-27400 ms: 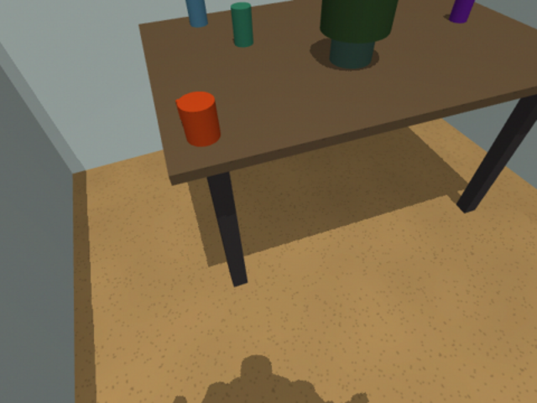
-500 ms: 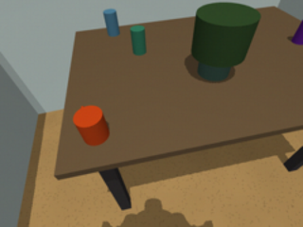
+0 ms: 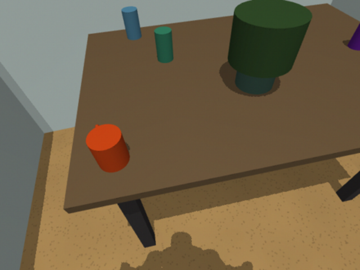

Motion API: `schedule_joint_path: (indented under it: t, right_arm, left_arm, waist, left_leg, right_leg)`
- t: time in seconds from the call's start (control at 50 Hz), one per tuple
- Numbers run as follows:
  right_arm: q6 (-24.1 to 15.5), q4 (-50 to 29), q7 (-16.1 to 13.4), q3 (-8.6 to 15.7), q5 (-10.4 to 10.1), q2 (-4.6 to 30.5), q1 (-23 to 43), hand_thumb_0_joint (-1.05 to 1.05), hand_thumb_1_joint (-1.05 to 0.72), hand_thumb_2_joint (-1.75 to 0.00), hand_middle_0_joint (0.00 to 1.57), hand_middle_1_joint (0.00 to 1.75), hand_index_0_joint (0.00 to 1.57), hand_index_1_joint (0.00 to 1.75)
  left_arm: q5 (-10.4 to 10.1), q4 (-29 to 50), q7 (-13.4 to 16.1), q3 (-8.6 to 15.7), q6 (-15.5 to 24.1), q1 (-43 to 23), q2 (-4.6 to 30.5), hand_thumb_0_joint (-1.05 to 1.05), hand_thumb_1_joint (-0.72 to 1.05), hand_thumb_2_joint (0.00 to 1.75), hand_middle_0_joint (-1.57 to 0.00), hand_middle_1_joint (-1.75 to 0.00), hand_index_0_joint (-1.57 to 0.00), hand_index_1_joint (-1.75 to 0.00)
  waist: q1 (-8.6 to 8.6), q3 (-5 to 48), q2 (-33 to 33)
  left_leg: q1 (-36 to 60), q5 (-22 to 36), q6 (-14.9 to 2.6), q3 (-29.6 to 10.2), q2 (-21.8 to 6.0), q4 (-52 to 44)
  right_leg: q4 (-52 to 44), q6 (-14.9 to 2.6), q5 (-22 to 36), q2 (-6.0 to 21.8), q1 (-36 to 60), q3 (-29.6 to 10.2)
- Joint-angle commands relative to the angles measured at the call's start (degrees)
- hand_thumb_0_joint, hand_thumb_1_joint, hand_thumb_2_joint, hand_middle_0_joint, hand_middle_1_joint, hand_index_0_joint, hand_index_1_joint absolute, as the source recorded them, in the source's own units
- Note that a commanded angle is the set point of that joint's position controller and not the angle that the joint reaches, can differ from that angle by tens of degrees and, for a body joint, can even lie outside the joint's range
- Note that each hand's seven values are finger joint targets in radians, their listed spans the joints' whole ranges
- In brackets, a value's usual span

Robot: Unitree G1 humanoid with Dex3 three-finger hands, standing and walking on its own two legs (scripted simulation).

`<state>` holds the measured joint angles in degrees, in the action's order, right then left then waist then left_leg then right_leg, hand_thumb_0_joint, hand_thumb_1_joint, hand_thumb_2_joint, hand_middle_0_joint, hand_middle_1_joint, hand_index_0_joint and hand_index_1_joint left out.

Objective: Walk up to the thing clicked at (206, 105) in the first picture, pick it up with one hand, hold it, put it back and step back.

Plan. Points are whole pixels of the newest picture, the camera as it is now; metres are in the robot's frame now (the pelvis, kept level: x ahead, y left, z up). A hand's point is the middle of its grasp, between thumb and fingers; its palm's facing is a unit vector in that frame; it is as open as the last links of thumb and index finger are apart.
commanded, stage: stand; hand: left
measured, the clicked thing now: (107, 144) +0.44 +0.23 +0.01
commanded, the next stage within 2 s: step back in 0.94 s
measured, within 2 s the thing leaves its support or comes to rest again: neither
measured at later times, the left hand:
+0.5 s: hand out of the picture +0.08 +0.26 -0.15, palm faces -0.02 -0.94 -0.35, open 7.4 cm
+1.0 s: hand out of the picture +0.07 +0.26 -0.16, palm faces +0.00 -0.94 -0.35, open 7.4 cm
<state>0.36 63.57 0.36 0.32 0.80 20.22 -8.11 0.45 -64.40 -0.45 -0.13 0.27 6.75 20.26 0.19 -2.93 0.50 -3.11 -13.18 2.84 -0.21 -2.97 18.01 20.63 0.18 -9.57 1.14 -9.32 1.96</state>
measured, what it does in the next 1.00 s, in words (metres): stands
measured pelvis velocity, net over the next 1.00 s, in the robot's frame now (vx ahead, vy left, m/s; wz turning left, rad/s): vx -0.01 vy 0.00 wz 0.00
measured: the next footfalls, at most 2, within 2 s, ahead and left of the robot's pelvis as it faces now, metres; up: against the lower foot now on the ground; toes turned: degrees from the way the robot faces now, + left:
right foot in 1.66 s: -0.13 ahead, -0.06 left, +0.00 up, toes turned -1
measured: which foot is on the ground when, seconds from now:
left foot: down 0.00-1.00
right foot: down 0.00-1.00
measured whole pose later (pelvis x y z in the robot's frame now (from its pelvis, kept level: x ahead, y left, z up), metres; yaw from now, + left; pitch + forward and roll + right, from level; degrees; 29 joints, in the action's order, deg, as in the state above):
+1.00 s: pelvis -0.01 +0.00 +0.00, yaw +0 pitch -2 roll +0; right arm 0.9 62.2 0.6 1.1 -0.1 20.7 -6.9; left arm -0.1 -62.6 -0.4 1.3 -0.3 5.9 20.3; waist 0.1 -4.5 0.8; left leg -5.7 -14.5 2.4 -0.4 -3.0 22.0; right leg 22.7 0.1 -10.0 1.1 -11.0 2.0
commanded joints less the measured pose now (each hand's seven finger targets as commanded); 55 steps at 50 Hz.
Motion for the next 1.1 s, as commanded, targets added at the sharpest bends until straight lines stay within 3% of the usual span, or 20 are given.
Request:
schedule_joint_path:
  t: [0.0,0.16,0.3,0.64,0.9,0.92,0.94,0.98,1.0,1.02,1.04,1.06,1.08]
  right_arm:
    - [-1.54,-3.32,-0.88,2.10,0.02,12.23,1.65,0.00,-0.90,-0.90,0.20,0.30,0.20,0.30]
    - [-1.47,-3.07,-0.90,2.13,-0.05,12.47,1.59,0.00,-0.90,-0.90,0.20,0.30,0.20,0.30]
    - [-1.49,-3.57,-0.83,2.06,0.10,12.11,1.77,0.00,-0.90,-0.90,0.20,0.30,0.20,0.30]
    - [-1.47,-3.37,-0.80,2.10,-0.03,12.23,1.69,0.00,-0.90,-0.90,0.20,0.30,0.20,0.30]
    - [-1.49,-3.33,-0.82,2.26,-0.02,12.19,1.59,0.00,-0.90,-0.90,0.20,0.30,0.20,0.30]
    - [-0.53,-4.02,-0.68,3.69,-0.81,15.45,3.42,0.00,-0.90,-0.90,0.20,0.30,0.20,0.30]
    - [-0.25,-4.80,-0.83,3.69,-1.28,14.22,2.02,0.00,-0.90,-0.90,0.20,0.30,0.20,0.30]
    - [0.28,-6.02,-0.81,3.86,-1.81,13.25,0.57,0.00,-0.90,-0.90,0.20,0.30,0.20,0.30]
    - [0.69,-6.65,-0.87,4.05,-1.81,12.67,-0.42,0.00,-0.90,-0.90,0.20,0.30,0.20,0.30]
    - [1.26,-7.38,-0.68,4.34,-1.69,12.29,0.17,0.00,-0.90,-0.90,0.20,0.30,0.20,0.30]
    - [2.01,-8.21,-0.55,4.76,-1.25,12.42,-0.49,0.00,-0.90,-0.90,0.20,0.30,0.20,0.30]
    - [2.53,-8.66,-0.45,5.02,-1.14,12.44,-2.37,0.00,-0.90,-0.90,0.20,0.30,0.20,0.30]
    - [2.69,-9.28,-0.30,5.10,-1.47,12.53,-3.71,0.00,-0.90,-0.90,0.20,0.30,0.20,0.30]
  left_arm:
    - [0.02,3.36,0.91,2.44,1.52,-2.31,12.27,0.00,0.90,0.90,-0.20,-0.30,-0.20,-0.30]
    - [-0.07,3.18,0.94,2.45,1.46,-2.16,12.26,0.00,0.90,0.90,-0.20,-0.30,-0.20,-0.30]
    - [-0.03,3.55,1.03,2.48,1.58,-2.54,12.06,0.00,0.90,0.90,-0.20,-0.30,-0.20,-0.30]
    - [0.08,3.30,0.86,2.63,1.54,-2.04,12.36,0.00,0.90,0.90,-0.20,-0.30,-0.20,-0.30]
    - [-0.02,3.43,0.90,2.61,1.50,-2.26,12.42,0.00,0.90,0.90,-0.20,-0.30,-0.20,-0.30]
    - [-0.85,4.80,1.13,5.43,0.69,-3.40,15.85,0.00,0.90,0.90,-0.20,-0.30,-0.20,-0.30]
    - [-1.00,5.64,1.40,5.73,0.43,-2.66,15.78,0.00,0.90,0.90,-0.20,-0.30,-0.20,-0.30]
    - [-1.11,7.34,1.51,6.33,0.08,-1.95,16.22,0.00,0.90,0.90,-0.20,-0.30,-0.20,-0.30]
    - [-0.85,8.39,1.57,6.70,-0.24,-2.63,16.72,0.00,0.90,0.90,-0.20,-0.30,-0.20,-0.30]
    - [-0.42,9.44,1.62,6.76,-0.49,-3.84,16.75,0.00,0.90,0.90,-0.20,-0.30,-0.20,-0.30]
    - [0.53,10.87,1.72,6.82,-0.63,-5.39,17.25,0.00,0.90,0.90,-0.20,-0.30,-0.20,-0.30]
    - [1.13,12.19,1.77,7.06,-0.73,-7.35,17.26,0.00,0.90,0.90,-0.20,-0.30,-0.20,-0.30]
    - [1.25,13.62,1.89,6.85,-0.89,-9.20,16.87,0.00,0.90,0.90,-0.20,-0.30,-0.20,-0.30]
  waist:
    - [-0.11,5.07,-0.17]
    - [0.00,4.15,-0.42]
    - [-0.15,4.50,0.00]
    - [0.05,3.46,-0.07]
    - [-0.23,4.05,-0.47]
    - [0.44,-2.76,-0.42]
    - [-0.05,-0.34,-1.17]
    - [-0.15,5.10,-3.92]
    - [-0.33,7.04,-5.92]
    - [-0.10,7.17,-8.91]
    - [-0.04,6.38,-11.33]
    - [-1.09,5.81,-10.80]
    - [-2.01,5.24,-11.51]
  left_leg:
    - [-1.95,10.07,-3.14,-2.98,-5.00,-2.72]
    - [-1.96,8.64,-3.14,-3.17,-5.06,-2.92]
    - [-2.47,9.43,-3.10,-2.78,-4.94,-2.89]
    - [-2.36,6.93,-3.32,-3.17,-5.06,-3.37]
    - [-2.18,7.80,-3.15,-2.82,-4.83,-3.06]
    - [-7.08,16.77,-4.86,-2.91,-3.49,3.72]
    - [-7.04,19.18,-4.92,-1.70,-3.09,6.83]
    - [-5.74,16.74,-4.87,0.14,-0.02,15.51]
    - [-7.06,11.97,-4.63,0.79,1.87,19.54]
    - [-8.94,-4.72,-4.87,0.78,4.31,26.24]
    - [-10.83,-17.95,-5.52,-1.54,4.75,34.86]
    - [-11.21,-19.81,-5.86,-4.59,3.34,39.02]
    - [-11.40,-19.54,-6.40,-6.29,2.40,38.30]
  right_leg:
    - [-2.25,-1.77,12.23,6.76,4.79,-5.52]
    - [-3.00,-1.55,9.93,6.56,4.49,-5.47]
    - [-2.68,-1.59,12.37,6.73,4.97,-5.45]
    - [-3.21,-1.48,8.93,6.59,4.07,-5.60]
    - [-3.14,-1.75,10.24,6.71,4.28,-5.78]
    - [1.24,-2.20,19.88,6.23,0.46,-6.42]
    - [2.19,-3.61,23.68,7.11,1.92,-6.02]
    - [2.00,-7.52,27.82,10.50,2.26,-8.90]
    - [1.56,-10.03,27.43,13.02,2.70,-11.19]
    - [0.50,-12.56,26.13,16.20,0.93,-14.00]
    - [-0.69,-15.12,23.11,19.61,-2.69,-16.72]
    - [0.20,-15.83,20.38,20.09,-5.74,-15.43]
    - [2.42,-14.95,20.90,18.86,-7.05,-13.77]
